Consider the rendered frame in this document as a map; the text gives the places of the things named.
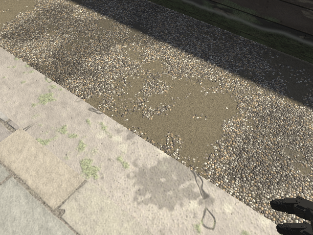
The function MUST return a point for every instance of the robot right hand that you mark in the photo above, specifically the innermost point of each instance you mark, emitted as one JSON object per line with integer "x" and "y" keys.
{"x": 300, "y": 207}

